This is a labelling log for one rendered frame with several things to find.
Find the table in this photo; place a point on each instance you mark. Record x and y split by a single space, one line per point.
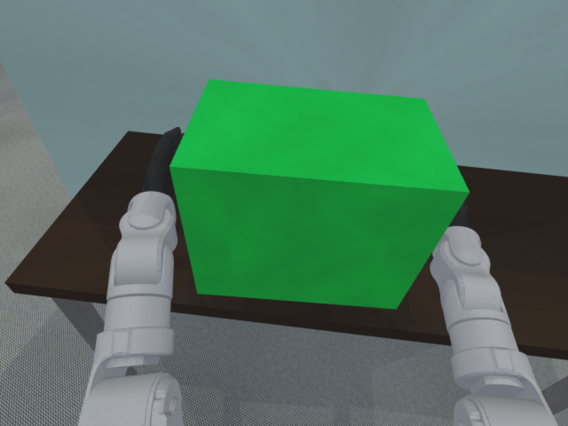
521 219

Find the left robot upper arm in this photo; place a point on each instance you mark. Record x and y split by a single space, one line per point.
134 400

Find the right robot hand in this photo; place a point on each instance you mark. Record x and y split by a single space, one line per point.
460 218

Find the left robot forearm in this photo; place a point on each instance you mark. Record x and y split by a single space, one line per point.
137 324

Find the carton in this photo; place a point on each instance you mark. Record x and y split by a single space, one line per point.
316 196

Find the left robot hand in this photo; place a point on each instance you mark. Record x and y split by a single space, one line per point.
158 177

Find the right robot forearm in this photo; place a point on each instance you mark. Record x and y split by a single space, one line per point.
486 359

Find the right robot upper arm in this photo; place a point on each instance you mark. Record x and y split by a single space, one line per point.
481 410

